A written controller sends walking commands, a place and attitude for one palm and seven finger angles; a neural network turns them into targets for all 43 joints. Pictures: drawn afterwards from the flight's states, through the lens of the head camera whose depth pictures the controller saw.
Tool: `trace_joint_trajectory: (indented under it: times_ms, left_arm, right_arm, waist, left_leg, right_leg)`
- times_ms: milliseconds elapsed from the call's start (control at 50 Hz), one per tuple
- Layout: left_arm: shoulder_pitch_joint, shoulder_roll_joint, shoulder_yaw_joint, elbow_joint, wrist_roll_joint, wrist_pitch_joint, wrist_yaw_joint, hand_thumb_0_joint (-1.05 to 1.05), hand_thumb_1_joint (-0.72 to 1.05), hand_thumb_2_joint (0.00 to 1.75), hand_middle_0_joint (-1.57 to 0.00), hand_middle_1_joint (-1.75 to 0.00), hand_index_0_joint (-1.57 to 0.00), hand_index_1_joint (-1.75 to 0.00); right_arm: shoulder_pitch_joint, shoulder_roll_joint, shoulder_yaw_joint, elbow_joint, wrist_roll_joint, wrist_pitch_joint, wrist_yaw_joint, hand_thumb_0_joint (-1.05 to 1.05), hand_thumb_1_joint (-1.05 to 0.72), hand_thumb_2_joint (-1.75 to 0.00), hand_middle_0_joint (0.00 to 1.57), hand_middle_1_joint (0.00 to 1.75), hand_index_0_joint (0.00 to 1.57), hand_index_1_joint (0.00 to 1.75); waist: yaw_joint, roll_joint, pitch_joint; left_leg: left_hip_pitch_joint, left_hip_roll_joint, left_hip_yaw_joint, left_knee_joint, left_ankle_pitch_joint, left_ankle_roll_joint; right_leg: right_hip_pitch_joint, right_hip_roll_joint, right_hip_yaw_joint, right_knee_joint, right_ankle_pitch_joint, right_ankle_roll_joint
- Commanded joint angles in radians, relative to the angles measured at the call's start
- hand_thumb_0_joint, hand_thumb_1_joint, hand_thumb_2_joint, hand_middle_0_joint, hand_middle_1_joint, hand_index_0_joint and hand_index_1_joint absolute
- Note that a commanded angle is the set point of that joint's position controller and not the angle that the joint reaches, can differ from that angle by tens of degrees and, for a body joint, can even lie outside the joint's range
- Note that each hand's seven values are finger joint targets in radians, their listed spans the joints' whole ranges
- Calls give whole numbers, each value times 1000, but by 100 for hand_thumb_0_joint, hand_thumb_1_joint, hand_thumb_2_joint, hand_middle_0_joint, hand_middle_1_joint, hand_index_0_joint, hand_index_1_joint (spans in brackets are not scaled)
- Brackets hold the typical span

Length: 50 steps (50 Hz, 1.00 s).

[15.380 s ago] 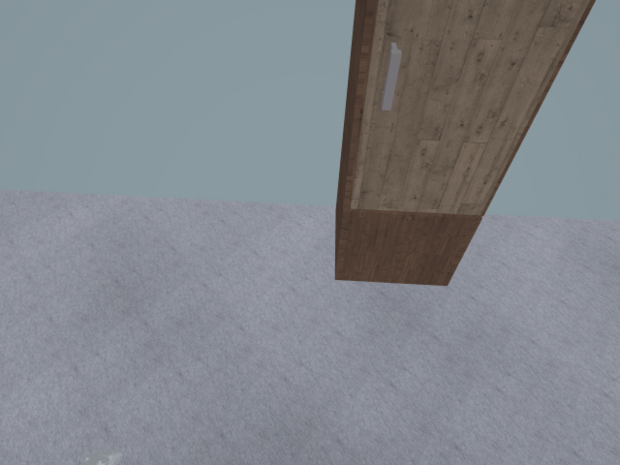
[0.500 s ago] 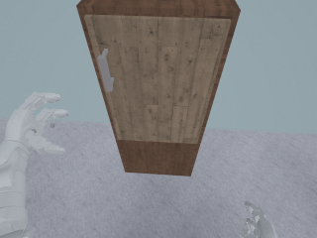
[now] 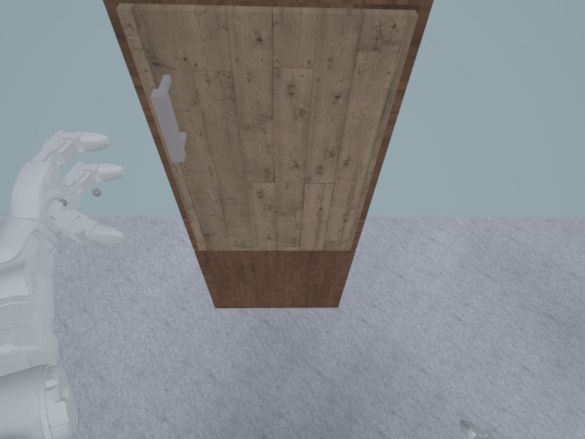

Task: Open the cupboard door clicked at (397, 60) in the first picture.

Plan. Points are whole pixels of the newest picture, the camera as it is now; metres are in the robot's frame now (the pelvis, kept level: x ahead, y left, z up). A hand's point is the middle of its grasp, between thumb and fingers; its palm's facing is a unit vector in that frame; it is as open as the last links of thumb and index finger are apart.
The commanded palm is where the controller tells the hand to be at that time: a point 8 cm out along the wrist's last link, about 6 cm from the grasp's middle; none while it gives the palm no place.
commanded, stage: move the hooked fingers beside the handle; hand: left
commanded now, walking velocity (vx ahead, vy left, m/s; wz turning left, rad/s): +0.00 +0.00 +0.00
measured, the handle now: (172, 120) +0.56 +0.21 +0.11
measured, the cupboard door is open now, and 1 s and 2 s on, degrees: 0 0 0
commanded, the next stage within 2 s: slide the fingers in behind the handle in 1.66 s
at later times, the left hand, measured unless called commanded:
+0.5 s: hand (108, 159) +0.46 +0.28 +0.12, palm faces +0.03 -1.00 +0.00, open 14.0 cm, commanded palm +0.45 +0.33 +0.12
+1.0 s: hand (123, 131) +0.52 +0.28 +0.12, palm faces +0.01 -1.00 +0.00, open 14.0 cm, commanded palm +0.50 +0.32 +0.11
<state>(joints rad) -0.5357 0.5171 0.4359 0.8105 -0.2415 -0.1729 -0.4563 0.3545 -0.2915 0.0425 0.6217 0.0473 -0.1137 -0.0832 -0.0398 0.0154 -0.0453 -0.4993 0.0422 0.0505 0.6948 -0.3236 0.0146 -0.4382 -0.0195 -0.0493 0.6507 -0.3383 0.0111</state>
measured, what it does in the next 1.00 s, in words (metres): stands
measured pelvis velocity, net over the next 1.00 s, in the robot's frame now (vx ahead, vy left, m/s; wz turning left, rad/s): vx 0.01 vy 0.01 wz -0.04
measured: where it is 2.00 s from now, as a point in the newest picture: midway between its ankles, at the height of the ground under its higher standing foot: outside the picture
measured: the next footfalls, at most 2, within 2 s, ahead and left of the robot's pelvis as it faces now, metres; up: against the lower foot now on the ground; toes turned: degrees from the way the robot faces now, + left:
none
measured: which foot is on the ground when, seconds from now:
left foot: down 0.00-1.00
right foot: down 0.00-1.00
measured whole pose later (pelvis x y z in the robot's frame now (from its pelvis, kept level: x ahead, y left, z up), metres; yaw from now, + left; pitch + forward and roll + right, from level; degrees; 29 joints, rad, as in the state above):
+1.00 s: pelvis +0.01 +0.01 -0.02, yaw -2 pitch +18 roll -3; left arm -0.98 0.79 0.51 1.25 -0.10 -0.23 -0.47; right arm 0.46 -0.30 0.05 0.62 0.01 0.07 -0.05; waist -0.17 0.01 -0.08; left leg -0.76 0.08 0.05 0.82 -0.38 0.02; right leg -0.68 0.01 -0.04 0.72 -0.36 0.02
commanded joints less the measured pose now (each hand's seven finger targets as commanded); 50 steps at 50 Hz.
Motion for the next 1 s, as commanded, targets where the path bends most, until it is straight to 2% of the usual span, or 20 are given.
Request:
trace_joint_trajectory:
  times_ms: [0, 40, 120, 180, 220, 260, 300, 340, 420, 500, 520, 620, 640, 660, 720, 780, 800, 840, 900, 980]
  left_arm:
    - [-405, 290, 54, -187, -22, -70, 11, 0, -50, 30, -30, -120, -30, -120]
    - [-435, 313, 65, -121, -10, -62, 16, 0, -50, 30, -30, -120, -30, -120]
    - [-506, 346, 71, -110, 8, -89, 17, 0, -50, 30, -30, -120, -30, -120]
    - [-586, 356, 59, -32, 19, -108, 11, 0, -50, 30, -30, -120, -30, -120]
    - [-617, 374, 66, -7, 23, -122, 4, 0, -50, 30, -30, -120, -30, -120]
    - [-625, 391, 70, 67, 33, -123, -3, 0, -50, 30, -30, -120, -30, -120]
    - [-656, 399, 65, 91, 34, -128, -13, 0, -50, 30, -30, -120, -30, -120]
    - [-689, 432, 70, 117, 47, -131, -21, 0, -50, 30, -30, -120, -30, -120]
    - [-749, 447, 69, 119, 47, -148, -28, 0, -50, 30, -30, -120, -30, -120]
    - [-773, 489, 84, 193, 59, -137, -28, 0, -50, 30, -30, -120, -30, -120]
    - [-787, 532, 104, 199, 69, -134, -27, 0, -50, 30, -30, -120, -30, -120]
    - [-836, 565, 112, 185, 90, -148, -22, 0, -50, 30, -30, -120, -30, -120]
    - [-855, 552, 97, 194, 91, -148, -24, 0, -50, 30, -30, -120, -30, -120]
    - [-845, 556, 101, 219, 94, -143, -26, 0, -50, 30, -30, -120, -30, -120]
    - [-854, 606, 122, 251, 107, -127, -27, 0, -50, 30, -30, -120, -30, -120]
    - [-867, 604, 110, 256, 127, -118, -21, 0, -50, 30, -30, -120, -30, -120]
    - [-883, 612, 120, 248, 119, -125, -19, 0, -50, 30, -30, -120, -30, -120]
    - [-885, 614, 123, 247, 123, -126, -20, 0, -50, 30, -30, -120, -30, -120]
    - [-830, 559, 101, 244, 118, -126, -22, 0, -50, 30, -30, -120, -30, -120]
    - [-804, 538, 98, 219, 111, -114, -15, 0, -50, 30, -30, -120, -30, -120]
  right_arm:
    - [13, -159, -66, -112, 2, -33, -11, 0, -90, -90, 20, 30, 20, 30]
    - [18, -162, -64, -106, 3, -22, -9, 0, -90, -90, 20, 30, 20, 30]
    - [33, -164, -66, -106, -1, -6, -5, 0, -90, -90, 20, 30, 20, 30]
    - [50, -168, -65, -90, -3, 10, -7, 0, -90, -90, 20, 30, 20, 30]
    - [59, -170, -64, -87, -5, 16, -7, 0, -90, -90, 20, 30, 20, 30]
    - [73, -176, -65, -75, -6, 27, -8, 0, -90, -90, 20, 30, 20, 30]
    - [84, -179, -65, -73, -8, 37, -8, 0, -90, -90, 20, 30, 20, 30]
    - [92, -183, -64, -67, -8, 47, -8, 0, -90, -90, 20, 30, 20, 30]
    - [115, -187, -67, -60, -12, 61, -6, 0, -90, -90, 20, 30, 20, 30]
    - [139, -194, -65, -51, -14, 80, -9, 0, -90, -90, 20, 30, 20, 30]
    - [146, -199, -64, -50, -15, 86, -9, 0, -90, -90, 20, 30, 20, 30]
    - [182, -199, -69, -47, -21, 108, -4, 0, -90, -90, 20, 30, 20, 30]
    - [187, -199, -68, -42, -21, 112, -3, 0, -90, -90, 20, 30, 20, 30]
    - [193, -200, -67, -40, -22, 115, -2, 0, -90, -90, 20, 30, 20, 30]
    - [207, -206, -65, -43, -23, 131, -3, 0, -90, -90, 20, 30, 20, 30]
    - [228, -206, -67, -42, -27, 141, 2, 0, -90, -90, 20, 30, 20, 30]
    - [235, -207, -65, -42, -31, 145, 1, 0, -90, -90, 20, 30, 20, 30]
    - [241, -206, -66, -45, -32, 151, 5, 0, -90, -90, 20, 30, 20, 30]
    - [251, -199, -68, -52, -37, 162, 12, 0, -90, -90, 20, 30, 20, 30]
    - [246, -198, -74, -61, -35, 176, 21, 0, -90, -90, 20, 30, 20, 30]
  waist:
    - [0, 70, -322]
    - [-8, 47, -288]
    - [-14, 96, -344]
    - [-40, 67, -314]
    - [-39, 89, -347]
    - [-48, 57, -337]
    - [-55, 61, -344]
    - [-61, 88, -355]
    - [-74, 114, -402]
    - [-90, 84, -372]
    - [-88, 93, -386]
    - [-99, 147, -466]
    - [-111, 154, -456]
    - [-107, 149, -443]
    - [-113, 144, -440]
    - [-121, 161, -438]
    - [-123, 146, -451]
    - [-121, 169, -481]
    - [-110, 186, -491]
    - [-108, 164, -474]
  left_leg:
    - [251, -25, -72, -74, 290, 12]
    - [208, -25, -70, -76, 255, 14]
    - [232, -24, -66, -53, 306, 12]
    - [200, -21, -66, -45, 271, 14]
    - [208, -22, -67, -33, 285, 14]
    - [179, -23, -67, -25, 265, 16]
    - [165, -25, -64, -13, 276, 19]
    - [157, -24, -66, -7, 266, 18]
    - [178, -19, -72, 8, 283, 18]
    - [122, -20, -70, 21, 264, 26]
    - [109, -18, -71, 23, 260, 25]
    - [164, -12, -78, 45, 331, 21]
    - [168, -9, -81, 46, 327, 20]
    - [155, -9, -82, 46, 324, 20]
    - [129, -9, -78, 56, 336, 24]
    - [144, -4, -85, 62, 352, 21]
    - [151, -2, -89, 63, 381, 21]
    - [167, -1, -87, 72, 405, 18]
    - [203, 5, -92, 77, 470, 14]
    - [193, 8, -89, 73, 448, 13]
  right_leg:
    - [23, 52, -3, -48, 285, -40]
    - [11, 49, -1, -50, 273, -35]
    - [9, 50, 6, -33, 311, -36]
    - [-24, 51, 5, -33, 287, -32]
    - [-26, 53, 9, -22, 298, -34]
    - [-38, 52, 10, -21, 288, -30]
    - [-37, 54, 13, -13, 301, -32]
    - [-55, 53, 16, -11, 291, -30]
    - [-75, 58, 16, -2, 290, -28]
    - [-92, 61, 18, 2, 280, -26]
    - [-87, 58, 21, 4, 282, -22]
    - [-111, 66, 18, 17, 309, -22]
    - [-130, 67, 15, 16, 298, -21]
    - [-132, 68, 13, 15, 294, -22]
    - [-133, 67, 17, 19, 314, -19]
    - [-167, 70, 9, 20, 301, -20]
    - [-155, 75, 7, 25, 319, -22]
    - [-159, 75, 7, 29, 335, -20]
    - [-173, 81, -2, 36, 347, -26]
    - [-182, 81, -6, 33, 333, -21]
